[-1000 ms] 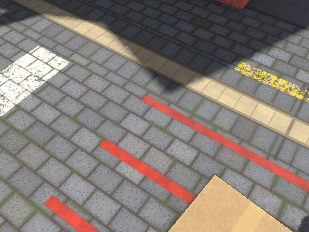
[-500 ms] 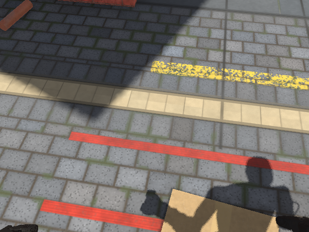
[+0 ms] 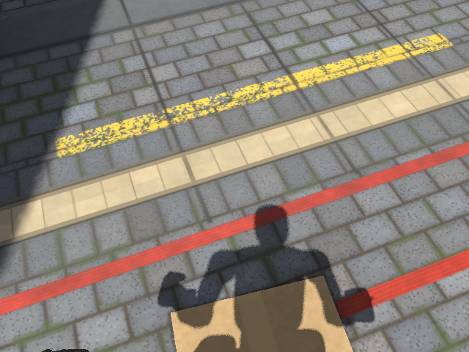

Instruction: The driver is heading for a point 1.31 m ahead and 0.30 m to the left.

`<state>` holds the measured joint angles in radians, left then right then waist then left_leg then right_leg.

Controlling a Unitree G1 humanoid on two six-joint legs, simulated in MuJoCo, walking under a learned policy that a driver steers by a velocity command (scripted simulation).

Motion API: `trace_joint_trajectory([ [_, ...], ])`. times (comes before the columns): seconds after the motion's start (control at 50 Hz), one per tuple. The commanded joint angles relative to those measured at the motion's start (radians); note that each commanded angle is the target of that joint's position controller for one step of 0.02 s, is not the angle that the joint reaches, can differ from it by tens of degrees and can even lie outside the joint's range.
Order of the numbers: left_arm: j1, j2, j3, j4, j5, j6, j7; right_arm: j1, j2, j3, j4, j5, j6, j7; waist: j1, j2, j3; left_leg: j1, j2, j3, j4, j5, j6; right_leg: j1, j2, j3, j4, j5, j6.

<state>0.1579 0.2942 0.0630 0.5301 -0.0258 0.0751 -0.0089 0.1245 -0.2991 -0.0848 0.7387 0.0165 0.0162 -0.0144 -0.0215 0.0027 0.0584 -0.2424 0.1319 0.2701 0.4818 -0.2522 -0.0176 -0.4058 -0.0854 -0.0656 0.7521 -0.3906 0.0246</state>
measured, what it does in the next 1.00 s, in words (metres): walks ahead, turning left: right foot, then left foot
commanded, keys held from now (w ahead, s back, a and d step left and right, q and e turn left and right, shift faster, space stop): w+shift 0.02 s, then w+q+shift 0.68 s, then w+shift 0.18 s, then w+e+shift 0.12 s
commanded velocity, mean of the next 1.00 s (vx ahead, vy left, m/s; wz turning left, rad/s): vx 0.82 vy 0.00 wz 0.43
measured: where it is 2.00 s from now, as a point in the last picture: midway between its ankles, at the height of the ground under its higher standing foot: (139, 94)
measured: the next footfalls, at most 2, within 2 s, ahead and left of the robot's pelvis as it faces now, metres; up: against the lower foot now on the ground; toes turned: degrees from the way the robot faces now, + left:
right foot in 0.02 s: +0.03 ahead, -0.13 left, +0.01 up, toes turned -6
left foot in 0.52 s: +0.43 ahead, +0.09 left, +0.01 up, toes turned +18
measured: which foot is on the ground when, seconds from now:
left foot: down 0.00-0.02, up 0.04-0.50, down 0.52-0.98, up 1.00-1.00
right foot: up 0.00-0.00, down 0.02-0.54, up 0.56-0.96, down 0.98-1.00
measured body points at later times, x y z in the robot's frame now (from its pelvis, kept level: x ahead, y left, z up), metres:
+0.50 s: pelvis +0.25 +0.00 -0.03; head +0.28 +0.00 +0.42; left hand +0.20 +0.26 -0.15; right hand +0.46 -0.22 -0.13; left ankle +0.39 +0.09 -0.71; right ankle +0.00 -0.12 -0.72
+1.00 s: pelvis +0.71 +0.14 -0.03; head +0.74 +0.15 +0.42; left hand +0.79 +0.45 -0.10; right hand +0.84 -0.15 -0.15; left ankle +0.41 +0.08 -0.68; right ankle +0.89 +0.12 -0.74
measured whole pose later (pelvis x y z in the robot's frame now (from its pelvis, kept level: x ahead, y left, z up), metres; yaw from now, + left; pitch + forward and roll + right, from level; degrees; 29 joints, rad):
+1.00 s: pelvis +0.71 +0.14 -0.03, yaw +29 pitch +2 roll +0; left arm 0.07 0.28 -0.01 0.66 0.04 -0.08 -0.01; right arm 0.43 -0.35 -0.07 0.89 -0.03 -0.07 0.00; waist -0.06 0.01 0.04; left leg 0.15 -0.12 -0.13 0.64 -0.46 0.12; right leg -0.54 0.02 -0.05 0.55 -0.04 -0.07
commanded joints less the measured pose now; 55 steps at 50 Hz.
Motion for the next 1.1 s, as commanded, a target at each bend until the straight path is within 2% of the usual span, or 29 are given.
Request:
trace_joint_trajectory([
  [0.02,0.293,0.129,0.065,0.066,-0.014,-0.021,0.0,-0.027,-0.105,-0.027,-0.039,0.021,-0.026,0.017,0.124,0.044,-0.174,-0.198,0.14,-0.116,-0.009,-0.444,0.115,0.449,0.096,-0.046,-0.201,-0.049,-0.114],
  [0.04,0.433,0.231,0.089,0.109,-0.004,-0.041,0.011,-0.109,-0.006,0.006,-0.085,-0.008,-0.041,0.033,0.19,-0.269,-0.131,-0.564,-0.005,-0.003,0.482,-0.46,0.015,0.629,-0.154,0.4,-0.383,-0.36,-0.245],
  [0.06,0.371,0.271,0.082,0.05,0.017,-0.089,0.004,-0.197,-0.036,0.0,-0.139,0.018,-0.075,0.037,0.192,-0.283,-0.12,-0.808,-0.082,-0.237,0.684,-0.376,0.022,0.557,-0.334,0.834,-0.585,-0.601,-0.399],
  [0.08,0.3,0.208,0.061,0.05,0.02,-0.124,0.004,-0.25,-0.103,-0.017,-0.151,0.049,-0.092,0.048,0.174,-0.199,-0.044,-0.86,-0.024,-0.31,0.741,-0.248,0.059,0.518,-0.343,0.756,-0.626,-0.548,-0.369],
  [0.16,0.142,0.105,0.016,0.047,0.033,-0.165,0.011,-0.035,-0.122,-0.027,-0.03,0.024,-0.09,0.059,0.043,-0.156,-0.013,-0.699,0.005,-0.337,0.681,0.125,0.046,0.367,-0.202,0.322,-0.614,-0.142,-0.208],
  [0.18,0.181,0.124,0.013,0.073,0.081,-0.156,0.011,0.014,-0.071,-0.011,0.004,-0.084,-0.044,0.085,0.048,-0.077,-0.031,-0.577,-0.076,-0.321,0.692,0.145,0.017,0.296,-0.147,0.186,-0.657,-0.042,-0.145],
  [0.26,0.219,0.104,0.012,0.121,0.073,-0.161,0.006,-0.012,-0.07,-0.013,-0.005,-0.038,-0.008,0.106,0.044,-0.099,0.045,-0.609,-0.099,-0.302,0.614,0.252,0.004,0.305,-0.126,0.009,-0.693,0.053,-0.103],
  [0.38,0.276,0.096,0.013,0.206,0.068,-0.177,0.025,-0.138,-0.048,0.015,-0.061,-0.055,-0.016,0.129,0.073,-0.069,0.13,-0.683,-0.051,-0.196,0.409,0.241,0.088,0.506,-0.177,-0.12,-0.727,0.213,-0.108],
  [0.42,0.28,0.1,0.011,0.237,0.07,-0.171,0.029,-0.162,-0.033,0.029,-0.089,-0.048,-0.015,0.128,0.068,-0.068,0.136,-0.629,-0.07,-0.126,0.317,0.171,0.14,0.566,-0.172,-0.188,-0.671,0.531,-0.094],
  [0.46,0.278,0.135,0.013,0.257,0.071,-0.161,0.037,-0.108,-0.038,0.032,-0.098,-0.032,-0.012,0.107,0.026,-0.11,0.052,-0.437,-0.163,-0.034,0.266,0.08,0.206,0.613,-0.177,-0.231,-0.508,1.213,-0.078],
  [0.5,0.242,0.202,0.029,0.254,0.084,-0.13,0.045,0.155,-0.1,0.007,-0.043,-0.019,-0.019,0.088,-0.109,-0.16,-0.11,-0.16,-0.253,-0.026,0.286,-0.087,0.261,0.609,-0.205,-0.227,-0.129,1.571,-0.093],
  [0.52,0.205,0.226,0.034,0.238,0.075,-0.126,0.041,0.365,-0.157,-0.022,0.016,-0.03,-0.034,0.075,-0.208,-0.114,-0.21,0.143,-0.282,-0.105,0.202,-0.112,0.291,0.435,-0.189,-0.206,0.176,1.426,-0.098],
  [0.54,0.211,0.135,0.009,0.208,0.067,-0.14,0.023,0.43,-0.255,-0.06,0.041,-0.04,-0.025,0.053,-0.191,0.065,-0.256,0.433,-0.119,-0.422,0.1,-0.362,0.357,0.07,-0.073,-0.196,0.532,0.774,-0.057],
  [0.56,0.141,0.052,-0.013,0.124,0.056,-0.169,0.004,0.352,-0.322,-0.079,0.023,-0.032,-0.012,0.054,-0.108,0.249,-0.271,0.578,0.086,-1.033,-0.144,-0.546,0.505,-0.33,0.171,-0.035,0.843,-0.041,-0.008],
  [0.58,-0.015,0.095,-0.016,0.073,0.062,-0.191,0.004,0.333,-0.292,-0.073,0.005,-0.024,-0.013,0.052,-0.147,0.065,-0.224,0.568,0.099,-1.095,-0.212,-0.407,0.468,-0.462,0.113,0.149,0.866,0.04,-0.028],
  [0.62,0.007,0.09,-0.03,0.076,0.059,-0.215,0.003,0.318,-0.22,-0.057,0.031,-0.031,-0.029,0.031,-0.052,-0.084,-0.089,0.321,0.069,-0.917,-0.255,-0.219,0.388,-0.379,0.007,0.162,0.662,0.107,-0.042],
  [0.66,0.053,0.083,-0.038,0.092,0.092,-0.179,0.003,0.233,-0.156,-0.028,0.015,-0.031,-0.052,0.018,0.033,-0.076,-0.022,0.115,-0.024,-0.749,-0.264,-0.118,0.365,-0.277,-0.032,0.161,0.55,0.083,-0.011],
  [0.7,0.044,0.078,-0.044,0.085,0.103,-0.14,-0.005,0.227,-0.148,-0.018,0.003,-0.019,-0.076,0.022,0.052,-0.055,0.018,-0.008,-0.073,-0.671,-0.305,-0.091,0.367,-0.252,-0.053,0.132,0.425,0.059,0.022],
  [0.76,-0.134,0.043,-0.068,0.021,0.086,-0.134,-0.027,0.251,-0.143,-0.014,0.009,-0.019,-0.099,0.027,0.003,-0.006,0.092,-0.111,-0.137,-0.561,-0.375,0.069,0.323,-0.205,-0.045,0.05,0.106,0.31,0.037],
  [0.82,-0.21,0.017,-0.079,0.016,0.071,-0.149,-0.041,0.326,-0.141,-0.012,0.047,0.002,-0.117,0.033,-0.067,0.025,0.054,-0.033,-0.125,-0.519,-0.39,0.33,0.264,-0.082,0.0,0.009,-0.137,0.608,-0.004],
  [0.88,-0.242,0.056,-0.063,0.013,0.067,-0.158,-0.032,0.345,-0.176,-0.014,0.074,-0.004,-0.125,0.023,-0.081,0.04,0.024,0.185,-0.07,-0.511,-0.347,0.576,0.229,-0.067,0.036,0.014,-0.248,0.625,-0.055],
  [0.92,-0.147,0.108,-0.04,0.046,0.065,-0.16,-0.018,0.331,-0.231,-0.023,0.084,-0.022,-0.127,0.012,-0.026,0.081,-0.056,0.347,-0.04,-0.475,-0.212,0.937,0.19,0.011,0.103,-0.014,-0.265,0.489,-0.095],
  [0.96,0.2,0.181,-0.001,0.152,0.044,-0.152,0.008,0.273,-0.258,-0.03,0.092,-0.068,-0.104,0.0,0.162,0.113,-0.21,0.373,-0.027,-0.416,0.18,1.158,0.163,0.273,0.146,-0.03,-0.239,0.304,-0.133],
  [0.98,0.416,0.223,0.02,0.213,0.044,-0.142,0.025,0.224,-0.219,-0.021,0.088,-0.082,-0.096,-0.004,0.273,0.092,-0.279,0.2,-0.063,-0.379,0.504,1.02,0.153,0.504,0.077,0.027,-0.173,0.174,-0.158],
  [1.0,0.468,0.329,0.051,0.229,0.079,-0.143,0.03,0.323,-0.057,0.019,0.036,-0.043,-0.105,0.011,0.178,-0.258,-0.375,-0.201,-0.233,-0.332,1.006,0.24,0.093,0.789,-0.174,0.514,-0.184,-0.046,-0.307],
  [1.02,0.404,0.278,0.048,0.242,0.057,-0.135,0.0,0.339,-0.059,0.037,0.016,-0.035,-0.131,0.024,0.125,-0.351,-0.413,-0.429,-0.293,-0.371,1.066,-0.191,0.095,0.84,-0.231,0.998,-0.451,-0.12,-0.365],
  [1.04,0.266,0.208,0.041,0.221,0.054,-0.142,-0.012,0.227,-0.093,0.042,0.001,-0.04,-0.133,0.018,0.097,-0.177,-0.241,-0.521,-0.186,-0.399,1.034,-0.071,0.108,0.72,-0.206,0.88,-0.479,-0.135,-0.362],
  [1.06,0.239,0.149,0.032,0.227,0.043,-0.144,-0.019,0.133,-0.116,0.048,-0.015,-0.056,-0.139,0.021,0.098,-0.022,-0.175,-0.486,-0.139,-0.394,0.951,-0.009,0.106,0.576,-0.171,0.75,-0.477,-0.054,-0.34],
  [1.1,0.267,0.091,0.009,0.281,0.043,-0.146,-0.01,0.056,-0.093,0.06,-0.071,-0.089,-0.128,0.032,0.044,-0.001,-0.061,-0.433,-0.099,-0.383,0.82,-0.02,0.079,0.351,-0.085,0.608,-0.503,0.071,-0.311],
])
